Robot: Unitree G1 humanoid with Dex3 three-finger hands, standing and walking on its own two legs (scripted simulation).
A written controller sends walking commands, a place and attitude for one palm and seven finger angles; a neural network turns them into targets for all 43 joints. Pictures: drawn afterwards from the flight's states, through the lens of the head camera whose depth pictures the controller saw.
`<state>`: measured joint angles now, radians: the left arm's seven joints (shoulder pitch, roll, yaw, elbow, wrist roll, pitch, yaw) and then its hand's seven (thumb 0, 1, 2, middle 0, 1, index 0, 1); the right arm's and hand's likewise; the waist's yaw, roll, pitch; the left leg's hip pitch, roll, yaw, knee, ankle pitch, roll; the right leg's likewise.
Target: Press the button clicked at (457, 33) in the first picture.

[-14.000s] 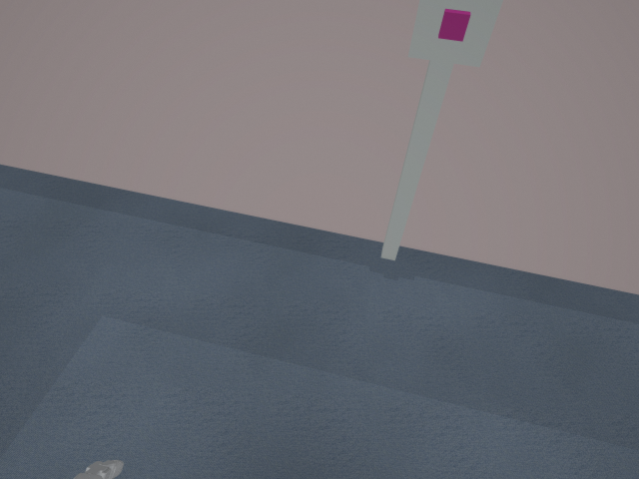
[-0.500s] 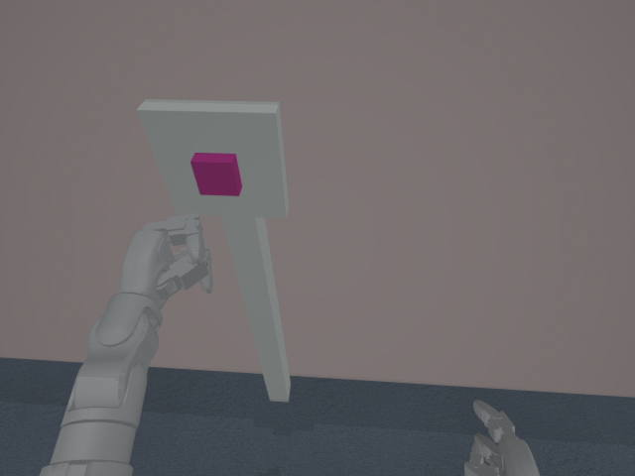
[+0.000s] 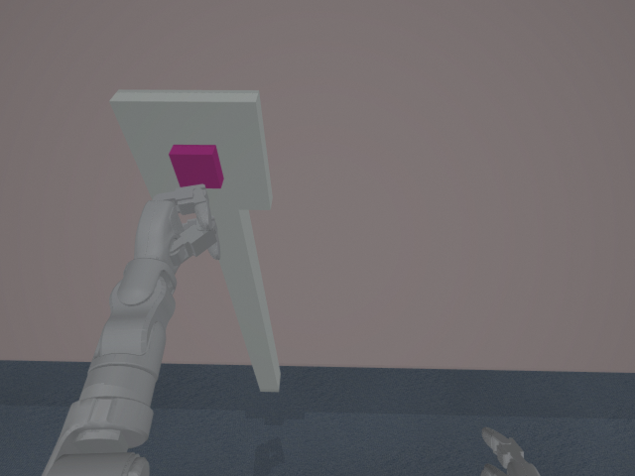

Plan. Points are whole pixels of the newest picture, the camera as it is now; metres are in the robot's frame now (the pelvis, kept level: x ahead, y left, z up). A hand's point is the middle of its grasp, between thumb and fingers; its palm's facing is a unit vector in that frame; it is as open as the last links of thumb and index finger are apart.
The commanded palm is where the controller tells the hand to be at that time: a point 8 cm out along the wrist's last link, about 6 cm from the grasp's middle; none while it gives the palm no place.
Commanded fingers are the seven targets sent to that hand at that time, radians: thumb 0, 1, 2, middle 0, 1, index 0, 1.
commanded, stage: aim a knuckle at the button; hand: left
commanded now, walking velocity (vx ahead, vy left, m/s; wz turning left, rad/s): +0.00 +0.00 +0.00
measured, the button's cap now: (198, 165) +0.47 +0.18 +0.16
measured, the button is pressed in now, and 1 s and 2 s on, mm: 0 0 13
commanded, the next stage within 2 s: press the button with the knuckle in 0.54 s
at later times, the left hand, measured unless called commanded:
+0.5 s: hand (216, 234) +0.37 +0.14 +0.13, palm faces +0.01 -1.00 -0.01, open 3.1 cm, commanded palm +0.34 +0.20 +0.13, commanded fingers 0.00 0.90 0.90 -1.30 -1.50 -1.30 -1.50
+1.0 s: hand (212, 224) +0.39 +0.15 +0.13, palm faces +0.00 -1.00 +0.00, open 3.1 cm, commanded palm +0.37 +0.20 +0.13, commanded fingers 0.00 0.90 0.90 -1.30 -1.50 -1.30 -1.50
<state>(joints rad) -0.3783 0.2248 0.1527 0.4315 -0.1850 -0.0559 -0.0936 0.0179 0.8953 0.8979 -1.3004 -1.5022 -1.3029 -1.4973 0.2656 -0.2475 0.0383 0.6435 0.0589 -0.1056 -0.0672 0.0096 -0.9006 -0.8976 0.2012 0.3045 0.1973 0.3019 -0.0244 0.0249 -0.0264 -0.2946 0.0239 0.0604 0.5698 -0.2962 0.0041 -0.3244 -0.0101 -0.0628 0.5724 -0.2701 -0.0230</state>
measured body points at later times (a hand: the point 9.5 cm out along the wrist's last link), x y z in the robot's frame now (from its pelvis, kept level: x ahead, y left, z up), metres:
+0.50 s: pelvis +0.00 +0.00 +0.00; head +0.00 -0.01 +0.45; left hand +0.37 +0.20 +0.13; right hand +0.16 -0.24 -0.09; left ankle +0.00 +0.12 -0.73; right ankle +0.02 -0.10 -0.73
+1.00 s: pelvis +0.00 +0.00 +0.00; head +0.01 +0.00 +0.45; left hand +0.39 +0.21 +0.13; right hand +0.14 -0.24 -0.10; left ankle +0.00 +0.12 -0.73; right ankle +0.02 -0.10 -0.73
